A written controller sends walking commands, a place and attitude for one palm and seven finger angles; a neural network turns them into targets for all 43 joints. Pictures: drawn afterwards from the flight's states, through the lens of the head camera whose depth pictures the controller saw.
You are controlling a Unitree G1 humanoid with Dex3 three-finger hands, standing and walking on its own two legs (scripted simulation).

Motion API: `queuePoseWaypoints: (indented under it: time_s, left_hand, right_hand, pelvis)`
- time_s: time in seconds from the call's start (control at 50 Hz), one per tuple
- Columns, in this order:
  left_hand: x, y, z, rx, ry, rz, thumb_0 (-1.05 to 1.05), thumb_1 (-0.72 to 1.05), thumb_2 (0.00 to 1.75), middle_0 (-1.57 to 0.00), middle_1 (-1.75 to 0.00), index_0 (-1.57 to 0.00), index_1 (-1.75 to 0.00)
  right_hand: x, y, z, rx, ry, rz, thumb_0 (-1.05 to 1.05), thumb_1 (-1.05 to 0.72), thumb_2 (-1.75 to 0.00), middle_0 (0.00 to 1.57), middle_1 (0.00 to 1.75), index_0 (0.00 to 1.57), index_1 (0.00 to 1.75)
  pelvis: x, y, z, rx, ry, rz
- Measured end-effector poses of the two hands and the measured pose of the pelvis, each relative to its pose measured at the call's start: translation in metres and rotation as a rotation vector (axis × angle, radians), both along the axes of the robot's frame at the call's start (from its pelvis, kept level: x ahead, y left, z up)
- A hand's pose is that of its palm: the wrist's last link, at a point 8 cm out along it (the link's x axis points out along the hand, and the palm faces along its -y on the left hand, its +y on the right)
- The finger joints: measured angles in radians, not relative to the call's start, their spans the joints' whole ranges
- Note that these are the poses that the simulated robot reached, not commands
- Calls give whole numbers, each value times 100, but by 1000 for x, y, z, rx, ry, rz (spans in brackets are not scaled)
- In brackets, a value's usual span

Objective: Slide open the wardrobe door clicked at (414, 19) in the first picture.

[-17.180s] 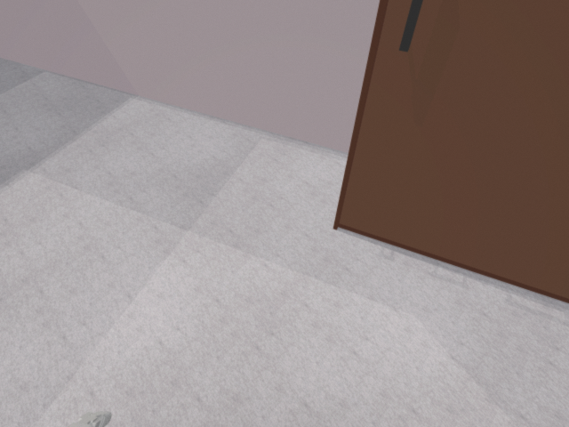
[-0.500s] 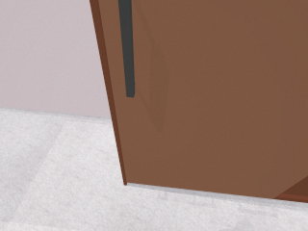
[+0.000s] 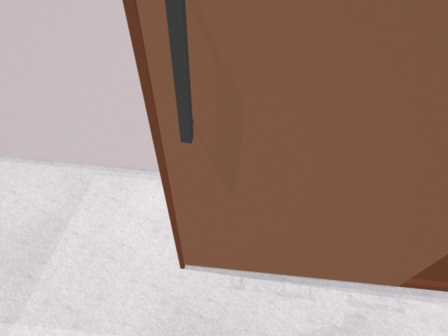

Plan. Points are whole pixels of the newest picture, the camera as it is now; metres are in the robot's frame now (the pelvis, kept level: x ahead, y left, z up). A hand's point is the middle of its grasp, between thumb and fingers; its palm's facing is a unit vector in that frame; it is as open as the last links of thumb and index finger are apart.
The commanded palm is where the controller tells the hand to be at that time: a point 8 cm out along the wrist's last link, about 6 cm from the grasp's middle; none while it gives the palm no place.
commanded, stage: look again from close up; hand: left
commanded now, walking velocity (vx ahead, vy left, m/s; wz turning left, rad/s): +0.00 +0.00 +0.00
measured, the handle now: (184, 69) +0.49 +0.11 +0.23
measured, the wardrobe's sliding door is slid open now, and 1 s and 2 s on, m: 0.00 0.00 0.00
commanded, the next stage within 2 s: raise the hand with hooked fingers in 0.02 s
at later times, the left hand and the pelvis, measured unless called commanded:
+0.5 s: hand (147, 290) +0.19 +0.14 +0.00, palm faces -0.03 -1.00 -0.03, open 8.3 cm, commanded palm +0.13 +0.22 +0.00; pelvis +0.00 -0.03 -0.05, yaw +1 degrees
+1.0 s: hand (98, 248) +0.22 +0.21 +0.09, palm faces +0.06 -0.99 -0.11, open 11.4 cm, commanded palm +0.18 +0.26 +0.11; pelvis +0.02 -0.03 -0.03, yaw +3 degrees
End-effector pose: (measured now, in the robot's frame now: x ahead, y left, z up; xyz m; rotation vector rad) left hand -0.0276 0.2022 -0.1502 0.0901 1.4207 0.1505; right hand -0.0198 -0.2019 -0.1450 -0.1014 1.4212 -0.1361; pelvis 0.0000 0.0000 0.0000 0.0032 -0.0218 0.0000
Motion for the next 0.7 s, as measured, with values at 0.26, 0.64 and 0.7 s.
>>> queuePoseWaypoints:
  time_s: [0.26,0.64,0.7]
  left_hand:
    - [109,37,77,167,-550,53,6,95,88,-20,-32,-20,-32]
    - [150,31,157,81,-1315,-65,1,49,72,-23,-56,-23,-56]
    - [155,33,180,108,-1417,-87,1,42,69,-23,-60,-23,-61]
  right_hand:
    - [55,-39,19,-116,-398,38,4,-94,-90,20,30,21,30]
    - [258,-57,65,-114,-1006,269,1,-91,-90,20,30,20,30]
    - [257,-43,50,-71,-960,306,1,-91,-90,20,30,20,30]
  pelvis:
    - [3,-5,-8,14,15,26]
    - [8,-38,-59,-19,128,64]
    - [6,-40,-58,-32,120,85]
